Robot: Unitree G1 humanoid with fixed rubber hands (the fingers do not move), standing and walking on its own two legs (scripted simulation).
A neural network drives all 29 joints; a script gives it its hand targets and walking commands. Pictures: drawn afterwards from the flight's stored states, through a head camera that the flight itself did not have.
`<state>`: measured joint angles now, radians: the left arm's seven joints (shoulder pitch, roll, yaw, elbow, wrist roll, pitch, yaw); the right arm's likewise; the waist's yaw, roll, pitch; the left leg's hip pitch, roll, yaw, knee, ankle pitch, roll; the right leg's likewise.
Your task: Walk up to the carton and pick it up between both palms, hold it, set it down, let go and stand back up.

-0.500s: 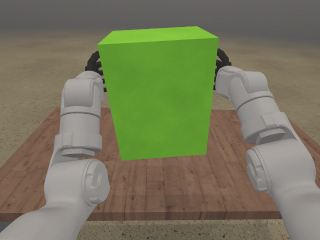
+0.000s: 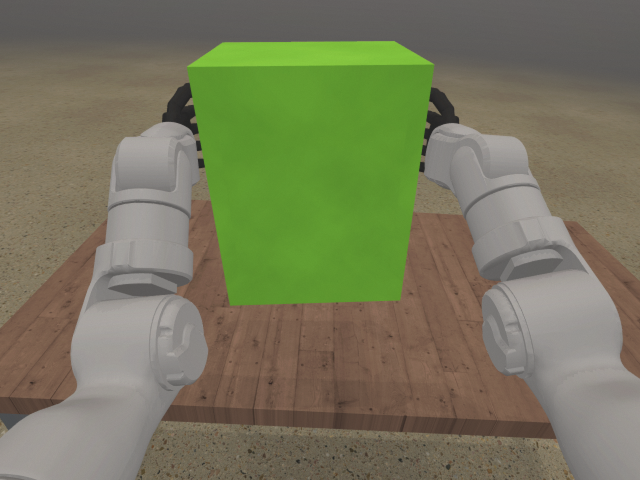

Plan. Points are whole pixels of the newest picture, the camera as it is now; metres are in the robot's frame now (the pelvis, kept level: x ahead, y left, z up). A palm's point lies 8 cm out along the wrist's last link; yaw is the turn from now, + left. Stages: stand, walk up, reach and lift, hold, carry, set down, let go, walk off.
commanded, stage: hold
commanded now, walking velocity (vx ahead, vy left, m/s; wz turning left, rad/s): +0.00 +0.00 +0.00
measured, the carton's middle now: (312, 172) +0.38 +0.00 +0.29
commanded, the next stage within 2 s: none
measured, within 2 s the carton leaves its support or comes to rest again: neither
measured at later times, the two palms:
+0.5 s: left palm (189, 148) +0.38 +0.14 +0.32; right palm (446, 152) +0.37 -0.15 +0.32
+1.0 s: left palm (187, 148) +0.39 +0.14 +0.32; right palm (445, 151) +0.37 -0.15 +0.33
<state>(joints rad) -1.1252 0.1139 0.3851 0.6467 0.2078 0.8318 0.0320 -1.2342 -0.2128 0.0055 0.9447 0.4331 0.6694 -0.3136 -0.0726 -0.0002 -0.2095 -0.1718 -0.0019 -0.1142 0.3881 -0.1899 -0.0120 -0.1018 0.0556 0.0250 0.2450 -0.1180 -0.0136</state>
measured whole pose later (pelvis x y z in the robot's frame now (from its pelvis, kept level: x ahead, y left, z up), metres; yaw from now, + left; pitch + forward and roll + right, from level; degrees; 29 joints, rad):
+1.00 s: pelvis +0.00 +0.00 +0.00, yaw +0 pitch -2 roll -2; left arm -1.09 0.10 0.37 0.61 0.21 0.84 0.03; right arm -1.21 -0.23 0.04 0.92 0.47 0.67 -0.32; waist -0.08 0.00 -0.20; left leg -0.17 0.00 -0.11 0.40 -0.20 -0.01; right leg -0.09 0.06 0.04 0.25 -0.12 -0.01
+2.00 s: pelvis +0.00 +0.00 +0.00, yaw -2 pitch -2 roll -1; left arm -1.14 0.08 0.42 0.65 0.23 0.84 0.05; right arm -1.26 -0.25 0.06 0.98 0.46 0.69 -0.29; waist -0.07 0.03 -0.24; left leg -0.17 0.00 -0.08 0.38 -0.19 -0.01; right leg -0.12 0.06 0.06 0.26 -0.12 -0.01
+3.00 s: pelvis +0.00 +0.00 +0.00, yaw +0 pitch -2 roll -2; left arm -1.07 0.10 0.35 0.57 0.20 0.84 0.04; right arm -1.19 -0.24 0.07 0.88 0.48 0.68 -0.32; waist -0.09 0.01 -0.21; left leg -0.17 0.00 -0.11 0.40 -0.20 -0.01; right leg -0.09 0.06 0.04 0.24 -0.12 -0.01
